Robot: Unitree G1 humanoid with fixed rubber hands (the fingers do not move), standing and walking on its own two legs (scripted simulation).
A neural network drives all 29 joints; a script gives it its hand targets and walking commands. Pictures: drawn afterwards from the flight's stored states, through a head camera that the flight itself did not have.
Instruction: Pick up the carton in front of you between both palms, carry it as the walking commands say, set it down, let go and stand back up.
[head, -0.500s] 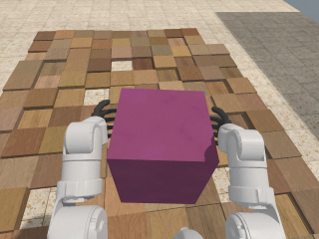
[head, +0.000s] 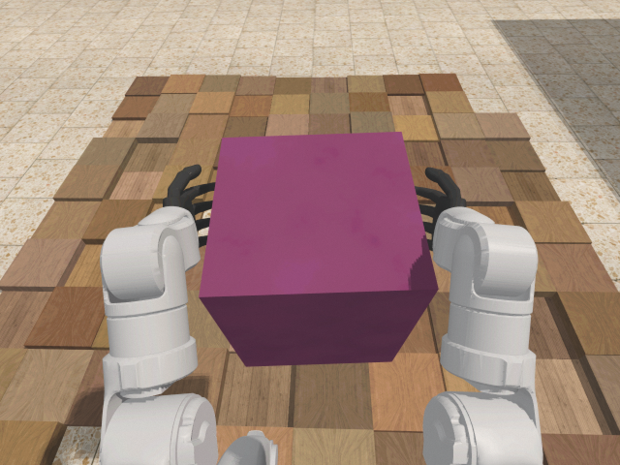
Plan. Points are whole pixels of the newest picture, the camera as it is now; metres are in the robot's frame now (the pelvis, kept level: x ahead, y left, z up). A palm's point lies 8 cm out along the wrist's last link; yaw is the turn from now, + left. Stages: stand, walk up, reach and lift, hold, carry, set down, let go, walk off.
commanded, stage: carry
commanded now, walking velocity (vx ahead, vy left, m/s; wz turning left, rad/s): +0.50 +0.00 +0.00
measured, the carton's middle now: (315, 261) +0.37 +0.02 +0.07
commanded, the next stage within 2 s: none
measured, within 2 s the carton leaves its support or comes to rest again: neither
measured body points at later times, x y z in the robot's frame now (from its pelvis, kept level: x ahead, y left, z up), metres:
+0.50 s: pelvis +0.29 +0.02 +0.01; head +0.33 +0.03 +0.46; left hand +0.68 +0.14 +0.12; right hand +0.65 -0.16 +0.13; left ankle +0.26 +0.09 -0.72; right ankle +0.35 -0.12 -0.68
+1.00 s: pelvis +0.58 -0.03 +0.01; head +0.60 -0.04 +0.46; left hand +0.94 +0.13 +0.12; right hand +0.95 -0.17 +0.12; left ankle +0.70 +0.11 -0.69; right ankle +0.50 -0.10 -0.73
